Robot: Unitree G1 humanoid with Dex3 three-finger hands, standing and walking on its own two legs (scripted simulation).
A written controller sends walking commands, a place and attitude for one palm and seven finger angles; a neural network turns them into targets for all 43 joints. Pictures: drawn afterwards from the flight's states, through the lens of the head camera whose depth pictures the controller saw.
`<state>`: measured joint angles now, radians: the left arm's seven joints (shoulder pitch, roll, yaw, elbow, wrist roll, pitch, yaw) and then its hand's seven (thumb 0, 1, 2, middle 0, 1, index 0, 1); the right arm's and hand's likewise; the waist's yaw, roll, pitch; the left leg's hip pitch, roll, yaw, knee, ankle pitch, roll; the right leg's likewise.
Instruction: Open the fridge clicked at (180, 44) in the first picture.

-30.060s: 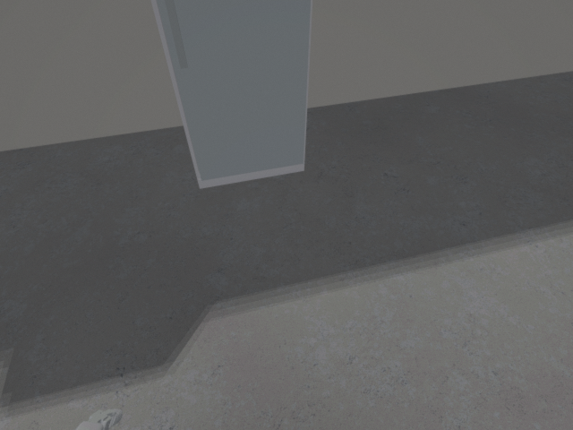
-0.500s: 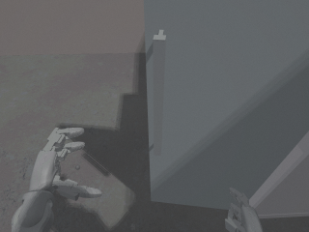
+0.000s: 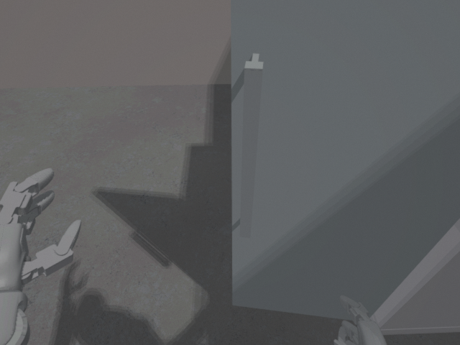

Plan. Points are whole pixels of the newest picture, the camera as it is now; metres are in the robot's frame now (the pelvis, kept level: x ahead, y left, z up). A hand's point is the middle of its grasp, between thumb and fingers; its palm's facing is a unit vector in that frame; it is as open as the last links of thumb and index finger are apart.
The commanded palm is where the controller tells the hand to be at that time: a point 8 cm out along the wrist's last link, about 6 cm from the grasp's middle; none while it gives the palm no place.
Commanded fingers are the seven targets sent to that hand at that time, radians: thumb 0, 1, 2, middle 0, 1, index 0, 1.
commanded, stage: draw the hand back to the body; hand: left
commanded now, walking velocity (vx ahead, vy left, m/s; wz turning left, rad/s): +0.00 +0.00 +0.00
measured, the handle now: (249, 163) +0.43 +0.02 +0.11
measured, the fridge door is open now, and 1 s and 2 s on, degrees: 81 81 81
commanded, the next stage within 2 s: step back with the hand held close in 0.42 s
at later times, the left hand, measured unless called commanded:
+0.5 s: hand (58, 245) +0.18 +0.26 +0.16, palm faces +0.48 -0.80 -0.37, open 7.4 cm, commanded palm +0.13 +0.29 +0.17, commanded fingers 0.00 0.90 0.90 -0.20 -0.30 -0.20 -0.30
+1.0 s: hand (39, 267) +0.15 +0.27 +0.15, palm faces +0.40 -0.78 -0.48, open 7.4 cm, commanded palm +0.10 +0.30 +0.17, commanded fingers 0.00 0.90 0.90 -0.20 -0.30 -0.20 -0.30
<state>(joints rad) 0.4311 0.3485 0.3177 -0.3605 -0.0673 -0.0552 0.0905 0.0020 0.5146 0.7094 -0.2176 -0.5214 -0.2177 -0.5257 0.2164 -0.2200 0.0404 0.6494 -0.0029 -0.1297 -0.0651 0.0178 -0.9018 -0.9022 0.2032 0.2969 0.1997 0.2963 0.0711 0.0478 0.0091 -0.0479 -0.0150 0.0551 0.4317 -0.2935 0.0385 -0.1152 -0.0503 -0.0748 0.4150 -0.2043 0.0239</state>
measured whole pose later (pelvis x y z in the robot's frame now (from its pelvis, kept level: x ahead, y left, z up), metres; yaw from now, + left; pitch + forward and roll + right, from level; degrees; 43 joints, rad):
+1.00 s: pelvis -0.04 +0.00 -0.01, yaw +0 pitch +0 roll +0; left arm 0.54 0.43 0.42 -0.51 -0.05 -0.16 0.12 0.01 0.89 0.89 -0.21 -0.30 -0.21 -0.30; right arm 0.18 -0.22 0.01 0.55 0.00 -0.02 -0.09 0.02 -0.90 -0.90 0.20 0.30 0.20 0.30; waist 0.03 -0.03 0.03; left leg -0.27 -0.03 0.05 0.52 -0.26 0.05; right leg -0.32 -0.07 -0.07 0.48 -0.16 0.03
